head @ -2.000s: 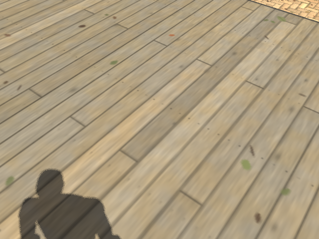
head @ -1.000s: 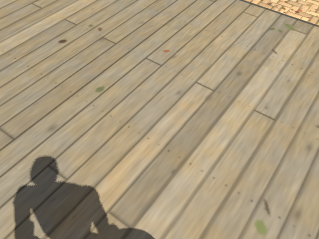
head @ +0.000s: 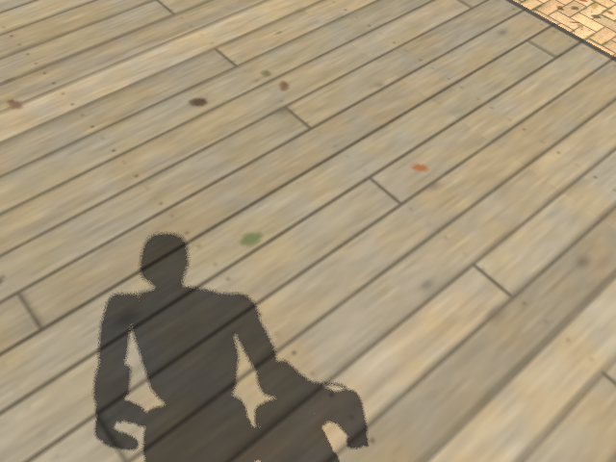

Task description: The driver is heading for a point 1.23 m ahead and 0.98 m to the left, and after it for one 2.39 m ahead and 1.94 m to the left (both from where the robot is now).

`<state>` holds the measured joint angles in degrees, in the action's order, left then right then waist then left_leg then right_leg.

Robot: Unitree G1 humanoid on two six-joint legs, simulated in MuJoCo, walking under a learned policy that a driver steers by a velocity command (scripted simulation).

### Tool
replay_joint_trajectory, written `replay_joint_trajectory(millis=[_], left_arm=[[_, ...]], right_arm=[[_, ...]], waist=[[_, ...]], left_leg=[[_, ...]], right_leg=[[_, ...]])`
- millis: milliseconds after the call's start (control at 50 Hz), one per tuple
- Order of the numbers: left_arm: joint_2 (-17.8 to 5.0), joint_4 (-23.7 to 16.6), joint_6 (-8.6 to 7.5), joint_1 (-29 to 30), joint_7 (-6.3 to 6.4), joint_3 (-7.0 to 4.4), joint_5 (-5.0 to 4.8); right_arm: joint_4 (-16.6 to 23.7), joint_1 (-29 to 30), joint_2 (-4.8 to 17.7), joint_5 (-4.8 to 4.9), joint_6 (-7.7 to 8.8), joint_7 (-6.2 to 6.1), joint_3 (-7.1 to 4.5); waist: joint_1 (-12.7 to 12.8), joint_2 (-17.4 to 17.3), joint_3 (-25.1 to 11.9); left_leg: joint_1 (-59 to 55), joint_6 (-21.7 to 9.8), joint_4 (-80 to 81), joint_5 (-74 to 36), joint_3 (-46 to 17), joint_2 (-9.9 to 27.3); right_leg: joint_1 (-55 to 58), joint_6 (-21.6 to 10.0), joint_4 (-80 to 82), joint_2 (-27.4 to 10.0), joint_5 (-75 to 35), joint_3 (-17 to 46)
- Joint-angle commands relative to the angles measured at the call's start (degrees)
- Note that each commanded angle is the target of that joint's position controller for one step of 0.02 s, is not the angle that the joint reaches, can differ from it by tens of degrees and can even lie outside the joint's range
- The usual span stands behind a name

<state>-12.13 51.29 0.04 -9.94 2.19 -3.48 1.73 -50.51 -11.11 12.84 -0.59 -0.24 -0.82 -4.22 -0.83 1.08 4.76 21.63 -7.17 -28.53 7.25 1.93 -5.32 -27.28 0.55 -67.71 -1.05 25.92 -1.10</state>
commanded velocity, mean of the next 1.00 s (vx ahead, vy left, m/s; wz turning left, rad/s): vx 0.13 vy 0.00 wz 0.58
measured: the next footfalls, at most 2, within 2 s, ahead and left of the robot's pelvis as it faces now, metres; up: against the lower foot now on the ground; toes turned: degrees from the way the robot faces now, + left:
right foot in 0.40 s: +0.06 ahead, -0.13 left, +0.00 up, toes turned +18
left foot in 0.90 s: +0.01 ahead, +0.10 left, +0.00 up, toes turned +34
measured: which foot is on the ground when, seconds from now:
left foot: down 0.00-0.40, up 0.42-0.88, down 0.90-1.00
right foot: up 0.00-0.38, down 0.40-0.90, up 0.92-1.00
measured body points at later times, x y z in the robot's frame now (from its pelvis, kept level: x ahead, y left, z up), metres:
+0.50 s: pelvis +0.00 -0.05 +0.01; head +0.03 -0.07 +0.46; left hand +0.01 +0.25 -0.09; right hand +0.18 -0.29 -0.12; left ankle +0.02 +0.05 -0.68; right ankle +0.02 -0.14 -0.73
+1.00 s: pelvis +0.05 +0.04 +0.01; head +0.05 +0.07 +0.46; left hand -0.07 +0.30 -0.12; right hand +0.32 -0.10 -0.09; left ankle -0.02 +0.08 -0.73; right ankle +0.07 -0.11 -0.66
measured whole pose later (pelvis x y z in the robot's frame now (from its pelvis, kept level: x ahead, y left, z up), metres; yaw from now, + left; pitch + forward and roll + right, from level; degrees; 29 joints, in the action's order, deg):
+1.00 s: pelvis +0.05 +0.04 +0.01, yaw +36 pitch +1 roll -1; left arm -18.2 45.3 -0.9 -18.1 -1.8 -4.1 2.2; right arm -42.2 -12.2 16.2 -1.1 0.5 2.2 -2.7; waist 2.1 2.6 1.0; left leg 10.9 -4.7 -26.9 17.2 -0.1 -3.9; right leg -22.1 -0.8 -58.1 -4.2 23.5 -3.4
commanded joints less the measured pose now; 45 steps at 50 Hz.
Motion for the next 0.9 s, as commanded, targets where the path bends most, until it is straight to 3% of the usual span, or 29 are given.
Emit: replay_joint_trajectory(millis=[20, 140, 260, 340, 380, 400, 420, 440, 460, 480, 520, 580, 620, 660, 740, 800, 840, 860, 880, 900], left_arm=[[-3.85, -1.77, 1.45, -6.93, -0.02, -0.96, 0.22], [-5.58, -5.36, 2.56, -0.74, 0.20, -1.11, -0.29], [-5.96, -7.39, 1.71, 0.39, 0.45, -0.74, -1.06], [-6.31, -7.25, 0.93, -4.63, 0.73, -0.44, -2.09], [-7.12, -6.04, 0.43, -10.83, 1.40, -0.62, -1.89], [-11.58, -6.60, 0.18, -10.60, 2.04, -1.64, -1.20], [-17.19, -9.65, 0.24, -5.18, 2.15, -2.65, -0.53], [-15.27, -10.61, 0.37, 0.32, 1.72, -2.16, 0.49], [-11.10, -11.34, 0.04, 2.15, 1.44, -1.01, 0.24], [-8.94, -11.61, -0.25, 4.37, 1.12, -0.38, -0.01], [-8.64, -12.91, -0.34, 4.42, 0.86, -0.16, -0.16], [-9.88, -11.67, -0.31, -2.81, 0.48, -0.61, -0.22], [-11.41, -10.44, -0.39, -7.85, 0.23, -1.34, -0.09], [-12.40, -9.96, -0.60, -9.14, -0.20, -1.83, 0.08], [-13.77, -9.30, -1.62, -9.05, -1.16, -2.61, 0.38], [-14.54, -8.63, -2.22, -9.01, -1.91, -3.10, 0.41], [-15.02, -8.39, -2.08, -8.06, -2.25, -3.28, -0.15], [-15.01, -8.50, -1.82, -6.52, -2.26, -3.24, -0.81], [-13.84, -8.72, -1.72, -5.70, -2.21, -2.78, -1.08], [-10.37, -9.87, -1.59, -5.29, -2.36, -1.56, -0.51]], right_arm=[[3.44, -1.65, 6.96, -0.37, 0.34, -0.04, -1.52], [4.68, -3.08, 9.62, -0.43, -0.70, 0.18, -2.45], [5.76, -3.28, 10.60, -0.83, -1.33, 0.50, -3.07], [6.61, -1.00, 10.35, -0.72, -1.96, 1.10, -3.23], [7.47, 1.45, 9.85, 0.21, -2.19, 1.20, -3.18], [8.02, 0.07, 7.38, 0.95, -2.07, 0.92, -2.61], [8.76, -1.80, 5.04, 1.65, -1.73, 0.60, -2.30], [7.99, 0.32, 10.61, -1.21, -1.33, 0.43, -3.46], [7.53, -0.71, 10.96, -1.59, -1.26, 0.93, -3.76], [6.53, -3.12, 9.91, -1.73, -1.56, 1.46, -3.52], [5.39, -5.93, 9.49, -1.49, -2.62, 2.45, -3.24], [7.69, -0.77, 8.63, -0.86, -3.24, 3.17, -2.31], [9.24, 2.61, 8.31, -0.94, -3.53, 3.80, -1.71], [10.68, 5.66, 8.70, -1.06, -3.68, 4.78, -1.49], [12.70, 9.23, 7.66, -1.02, -2.99, 5.97, -0.62], [13.90, 10.57, 7.31, -0.92, -2.07, 6.13, -0.10], [13.63, 8.12, 7.23, -1.11, -1.37, 5.89, 0.04], [12.34, 3.88, 6.97, -1.57, -0.91, 5.61, 0.07], [9.64, -3.22, 8.27, -2.02, -0.31, 5.03, -0.55], [6.97, -12.62, 12.86, -2.52, 0.45, 4.11, -2.12]], waist=[[1.75, -3.71, -8.59], [-0.66, -7.45, -8.24], [-1.45, -7.77, -8.11], [0.47, -9.17, -8.13], [3.89, -8.79, -7.23], [2.69, -1.20, -6.81], [0.86, 12.15, -7.46], [0.09, 6.13, -2.49], [-1.70, 3.43, -2.71], [-3.54, 2.85, -2.81], [-3.17, 6.57, -4.34], [1.01, 6.08, -4.40], [4.07, 7.31, -5.55], [5.56, 8.31, -4.17], [5.84, 7.62, -1.48], [5.45, 7.76, -1.22], [3.36, 7.59, -1.77], [0.59, 6.29, -2.70], [-2.55, 2.71, -5.68], [-6.58, -9.38, -11.02]], left_leg=[[-6.66, -8.17, 12.12, -13.73, -18.23, 14.14], [-8.28, -5.68, 15.66, 10.82, -24.47, 12.71], [-8.94, -5.15, 15.89, 13.46, -29.86, 12.73], [-4.91, -2.92, 16.57, 12.11, -32.07, 10.98], [0.79, 1.55, 15.61, 16.27, -30.21, 7.09], [6.34, 5.32, 7.22, 22.10, -24.92, 2.18], [13.38, 7.23, -11.66, 23.66, -11.00, -7.35], [14.50, 7.87, -22.64, 21.99, -8.71, -2.68], [9.64, 7.76, -28.82, 18.86, -9.22, -1.48], [8.75, 7.66, -33.77, 15.55, -8.97, -1.43], [10.44, 8.45, -40.74, 14.18, -6.74, -1.06], [15.01, 10.52, -36.37, 15.11, -4.68, 1.16], [16.83, 10.81, -31.16, 14.70, -4.13, 2.70], [16.69, 10.51, -26.35, 14.54, -3.58, 3.97], [11.04, 8.35, -16.66, 15.59, -0.63, 5.52], [4.54, 5.46, -10.13, 17.34, 2.23, 5.17], [-2.20, 3.52, -4.64, 15.82, 3.89, 4.01], [-9.04, 2.72, 0.36, 12.18, 4.76, 2.82], [-19.86, 1.72, 3.88, 11.01, 4.26, 1.01], [-31.71, -0.60, 10.24, 21.22, -9.85, 9.74]], right_leg=[[-1.25, 0.93, 2.17, -0.38, -3.53, 2.33], [-3.69, 2.18, 11.96, 0.29, -4.15, 3.98], [0.06, 0.65, 19.97, 2.54, -1.91, 4.64], [10.99, -2.10, 32.32, 5.66, -0.67, 3.88], [21.82, -3.70, 48.14, 5.52, -7.22, 3.08], [26.05, -5.49, 56.10, -3.54, -1.95, 11.98], [24.87, -11.20, 60.57, -20.58, 4.34, 30.86], [14.31, -14.41, 60.01, -22.17, -2.84, 28.30], [10.86, -13.71, 57.45, -18.38, -10.82, 22.68], [10.89, -11.47, 55.30, -14.01, -17.31, 15.97], [14.92, -10.43, 52.53, -10.53, -26.76, 8.81], [24.26, -11.93, 49.50, -11.69, -38.50, 6.68], [29.99, -12.19, 51.41, -13.32, -26.74, 8.03], [30.74, -12.11, 54.97, -14.46, -10.98, 9.44], [27.35, -11.25, 57.61, -15.90, -2.87, 6.98], [24.11, -10.56, 56.62, -16.25, -4.41, 3.65], [20.85, -9.77, 53.94, -16.41, -8.93, 1.25], [17.27, -8.70, 49.50, -15.49, -11.50, -1.66], [11.40, -7.08, 40.64, -13.20, -14.67, -5.64], [1.88, -4.19, 21.40, -8.36, -10.16, -12.01]])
